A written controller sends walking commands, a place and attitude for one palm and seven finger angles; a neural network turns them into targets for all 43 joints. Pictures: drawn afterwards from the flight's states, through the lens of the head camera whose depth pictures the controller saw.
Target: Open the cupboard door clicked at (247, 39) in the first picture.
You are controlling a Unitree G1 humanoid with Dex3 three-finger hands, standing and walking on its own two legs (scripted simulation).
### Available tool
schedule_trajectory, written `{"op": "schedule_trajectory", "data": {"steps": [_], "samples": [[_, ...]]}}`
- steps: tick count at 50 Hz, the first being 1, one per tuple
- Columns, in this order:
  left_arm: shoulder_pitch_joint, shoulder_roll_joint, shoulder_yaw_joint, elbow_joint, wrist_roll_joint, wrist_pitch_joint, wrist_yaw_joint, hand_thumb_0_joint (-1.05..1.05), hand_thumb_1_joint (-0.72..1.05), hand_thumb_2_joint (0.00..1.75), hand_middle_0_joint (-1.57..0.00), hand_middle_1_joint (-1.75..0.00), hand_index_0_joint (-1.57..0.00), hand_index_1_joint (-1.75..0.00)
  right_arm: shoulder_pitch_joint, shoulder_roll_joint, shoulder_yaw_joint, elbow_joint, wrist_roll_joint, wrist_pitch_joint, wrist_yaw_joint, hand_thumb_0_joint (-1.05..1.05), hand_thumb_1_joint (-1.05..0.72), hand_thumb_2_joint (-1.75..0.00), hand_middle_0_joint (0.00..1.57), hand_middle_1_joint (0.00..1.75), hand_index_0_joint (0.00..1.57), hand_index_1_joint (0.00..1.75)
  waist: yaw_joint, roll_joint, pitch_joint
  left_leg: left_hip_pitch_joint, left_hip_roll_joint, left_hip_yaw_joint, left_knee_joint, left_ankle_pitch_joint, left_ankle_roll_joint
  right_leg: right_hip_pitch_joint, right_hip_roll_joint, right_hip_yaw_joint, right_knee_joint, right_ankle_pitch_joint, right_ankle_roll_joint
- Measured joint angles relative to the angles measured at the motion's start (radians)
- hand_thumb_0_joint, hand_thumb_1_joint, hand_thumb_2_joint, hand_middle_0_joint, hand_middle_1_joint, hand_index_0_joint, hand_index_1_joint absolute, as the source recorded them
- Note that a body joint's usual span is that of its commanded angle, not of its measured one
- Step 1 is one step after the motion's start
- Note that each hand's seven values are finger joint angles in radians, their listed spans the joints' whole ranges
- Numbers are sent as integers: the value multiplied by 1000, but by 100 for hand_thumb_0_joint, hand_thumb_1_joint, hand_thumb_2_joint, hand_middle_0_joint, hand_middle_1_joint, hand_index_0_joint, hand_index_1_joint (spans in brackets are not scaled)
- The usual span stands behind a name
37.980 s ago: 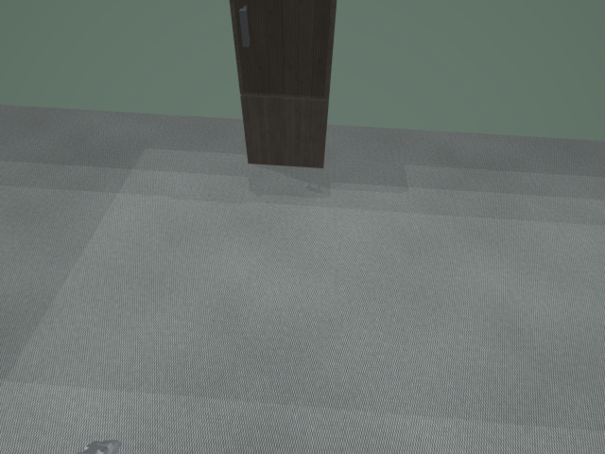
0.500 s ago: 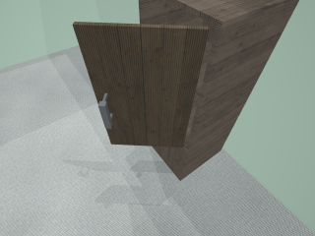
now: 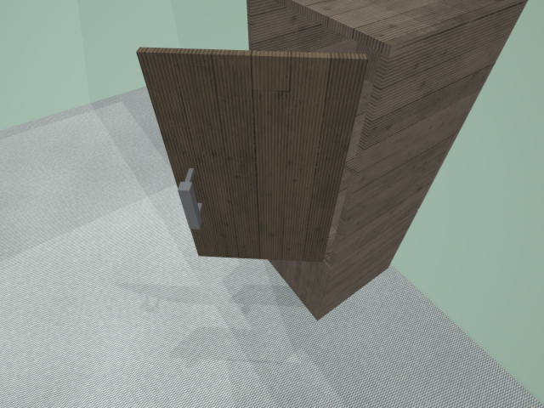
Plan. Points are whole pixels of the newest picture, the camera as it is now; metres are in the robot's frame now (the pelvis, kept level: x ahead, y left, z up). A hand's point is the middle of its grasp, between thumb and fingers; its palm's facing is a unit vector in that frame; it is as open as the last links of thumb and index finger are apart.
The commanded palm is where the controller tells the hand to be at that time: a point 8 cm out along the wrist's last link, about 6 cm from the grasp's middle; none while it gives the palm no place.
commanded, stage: look again from close up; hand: left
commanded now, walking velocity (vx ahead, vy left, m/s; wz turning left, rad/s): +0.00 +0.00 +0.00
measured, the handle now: (193, 199) +0.53 +0.21 -0.06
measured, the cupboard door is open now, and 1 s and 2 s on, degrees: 52 52 52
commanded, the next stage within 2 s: raise the hand with hooked fingers in 0.46 s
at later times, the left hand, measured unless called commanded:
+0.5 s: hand out of the picture +0.02 +0.19 -0.17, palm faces +0.01 -0.98 -0.22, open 7.3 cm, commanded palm none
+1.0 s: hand out of the picture +0.14 +0.20 -0.08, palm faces +0.06 -1.00 +0.02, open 8.6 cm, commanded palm +0.13 +0.25 -0.06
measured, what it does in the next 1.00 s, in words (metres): lowers itself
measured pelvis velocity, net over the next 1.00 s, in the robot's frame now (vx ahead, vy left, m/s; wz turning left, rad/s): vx -0.05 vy -0.02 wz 0.03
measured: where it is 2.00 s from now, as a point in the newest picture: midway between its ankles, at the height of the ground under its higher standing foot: outside the picture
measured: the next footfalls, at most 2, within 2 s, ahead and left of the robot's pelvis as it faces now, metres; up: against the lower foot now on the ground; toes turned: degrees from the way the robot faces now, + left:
none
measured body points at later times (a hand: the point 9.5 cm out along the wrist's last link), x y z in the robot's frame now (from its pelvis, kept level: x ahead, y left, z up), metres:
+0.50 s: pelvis +0.00 +0.00 +0.00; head +0.02 +0.00 +0.45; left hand +0.02 +0.24 -0.16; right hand +0.03 -0.24 -0.15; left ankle -0.02 +0.10 -0.74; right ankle -0.03 -0.10 -0.74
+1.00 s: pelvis -0.05 -0.02 -0.10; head +0.01 +0.00 +0.34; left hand +0.13 +0.25 -0.08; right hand +0.20 -0.26 -0.13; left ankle -0.02 +0.10 -0.74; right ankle -0.03 -0.11 -0.74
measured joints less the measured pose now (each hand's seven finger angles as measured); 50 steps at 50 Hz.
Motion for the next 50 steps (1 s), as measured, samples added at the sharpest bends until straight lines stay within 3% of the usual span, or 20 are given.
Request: {"op": "schedule_trajectory", "data": {"steps": [29,30,31,33,36,39,43,44,46,50], "samples": [[-36,43,9,6,5,-4,1,0,91,90,-20,-30,-20,-30,-64,-25,-8,9,3,3,2,1,-91,-90,20,30,20,30,9,-14,7,1,11,-6,-20,15,-6,17,12,-7,-51,25,-2],[11,37,34,-147,-34,51,0,1,91,90,-20,-30,-21,-30,-46,-30,-8,-37,17,-5,-1,1,-91,-90,20,30,20,30,6,-10,11,-10,12,-9,-6,7,-6,9,13,-9,-43,24,-1],[67,33,55,-332,-58,59,4,1,91,90,-20,-30,-21,-30,-17,-32,-8,-87,25,-46,-14,1,-91,-90,20,30,20,30,13,-14,11,-13,7,-6,-5,6,-4,-3,7,-7,-23,18,-2],[143,27,64,-619,-106,9,30,2,90,89,-20,-31,-21,-31,22,-39,-17,-167,39,-133,-30,1,-91,-90,20,30,20,30,8,-15,-9,-33,-10,-11,8,6,-2,-34,-11,-12,24,-7,0],[101,7,110,-785,-161,-128,-4,1,87,88,-20,-33,-21,-33,12,-60,-35,-269,28,-194,-28,1,-91,-90,20,30,20,30,-24,5,-51,-149,-15,-41,114,-22,1,-129,-23,-42,111,-41,1],[20,9,174,-791,-211,-335,-121,1,82,86,-21,-36,-21,-36,-40,-72,-52,-358,18,-218,-9,1,-91,-90,20,30,20,30,-24,-6,-109,-328,-2,-34,270,-73,-5,-311,-20,-35,268,-88,-9],[-9,35,212,-776,-261,-579,-349,0,75,83,-21,-41,-21,-41,-106,-98,-76,-477,21,-244,22,1,-90,-90,20,30,20,30,-9,-31,-161,-561,19,-30,505,-145,-13,-550,-9,-23,502,-171,-25],[-6,44,216,-774,-275,-602,-399,0,73,82,-21,-42,-21,-42,-119,-106,-80,-505,26,-245,24,1,-90,-90,20,30,20,30,-4,-36,-169,-610,22,-30,561,-174,-14,-599,-8,-21,556,-189,-26],[11,53,227,-781,-307,-592,-466,0,68,80,-22,-45,-22,-45,-136,-120,-86,-555,39,-240,16,1,-91,-90,20,30,20,30,8,-41,-177,-685,26,-36,648,-199,-16,-673,-7,-25,644,-221,-33],[63,56,250,-844,-344,-507,-467,1,59,76,-23,-50,-23,-51,-141,-124,-82,-612,51,-229,-13,1,-91,-90,20,30,20,30,33,-35,-175,-772,36,-65,766,-259,-21,-740,-1,-52,734,-262,-40]]}}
